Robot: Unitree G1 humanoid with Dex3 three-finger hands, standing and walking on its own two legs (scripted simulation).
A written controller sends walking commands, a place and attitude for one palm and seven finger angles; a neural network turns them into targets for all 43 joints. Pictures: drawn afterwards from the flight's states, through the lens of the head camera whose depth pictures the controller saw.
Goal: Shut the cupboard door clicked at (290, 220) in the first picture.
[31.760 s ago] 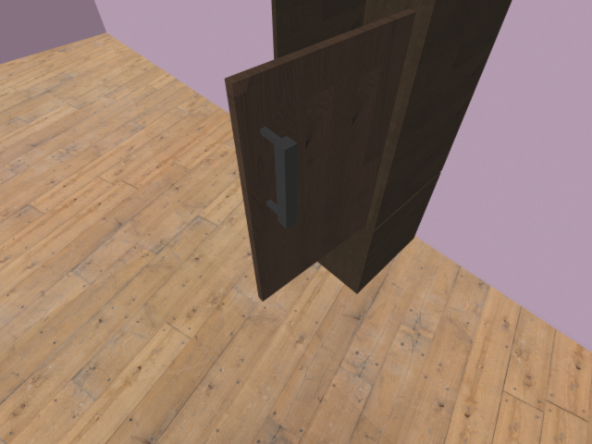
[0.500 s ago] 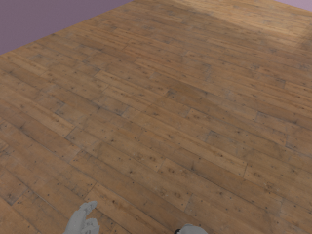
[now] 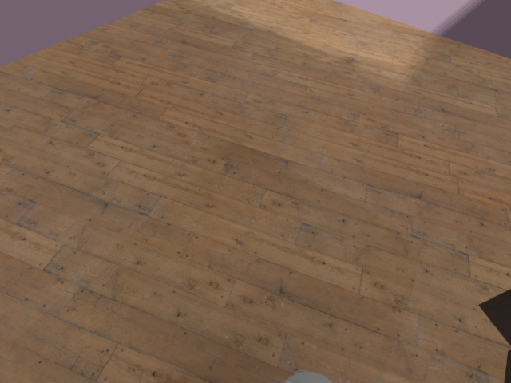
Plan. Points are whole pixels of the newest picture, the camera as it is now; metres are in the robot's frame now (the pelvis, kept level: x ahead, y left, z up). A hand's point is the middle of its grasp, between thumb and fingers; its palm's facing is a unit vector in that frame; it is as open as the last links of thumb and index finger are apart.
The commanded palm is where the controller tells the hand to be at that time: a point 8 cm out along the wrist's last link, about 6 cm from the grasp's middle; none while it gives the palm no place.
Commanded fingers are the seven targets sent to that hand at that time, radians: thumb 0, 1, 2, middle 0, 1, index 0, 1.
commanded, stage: turn to face it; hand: left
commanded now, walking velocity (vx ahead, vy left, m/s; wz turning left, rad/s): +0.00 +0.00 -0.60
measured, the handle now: out of the picture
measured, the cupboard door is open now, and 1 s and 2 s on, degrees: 55 55 55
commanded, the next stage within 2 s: take the last steps up to it in 1.72 s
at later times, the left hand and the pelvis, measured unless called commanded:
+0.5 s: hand (174, 356) +0.18 +0.16 -0.17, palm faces -0.30 -0.92 -0.23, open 7.4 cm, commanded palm none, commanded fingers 0.00 0.90 0.90 -0.20 -0.30 -0.20 -0.30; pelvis +0.03 -0.01 -0.01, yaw -18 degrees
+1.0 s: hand (215, 325) +0.24 +0.09 -0.16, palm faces -0.57 -0.78 -0.27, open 7.4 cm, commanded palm none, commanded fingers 0.00 0.90 0.90 -0.20 -0.30 -0.20 -0.30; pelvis +0.03 -0.02 -0.01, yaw -36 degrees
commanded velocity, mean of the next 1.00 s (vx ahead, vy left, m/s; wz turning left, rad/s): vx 0.00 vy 0.00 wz -0.60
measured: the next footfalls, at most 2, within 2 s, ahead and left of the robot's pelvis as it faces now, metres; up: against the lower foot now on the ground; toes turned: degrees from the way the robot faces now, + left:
right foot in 0.22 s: +0.04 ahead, -0.15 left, +0.00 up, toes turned -14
left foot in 0.54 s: +0.15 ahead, +0.10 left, +0.00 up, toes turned -17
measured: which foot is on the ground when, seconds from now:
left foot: down 0.00-0.22, up 0.24-0.52, down 0.54-0.88, up 0.90-1.00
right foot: up 0.00-0.20, down 0.22-0.54, up 0.56-0.86, down 0.88-1.00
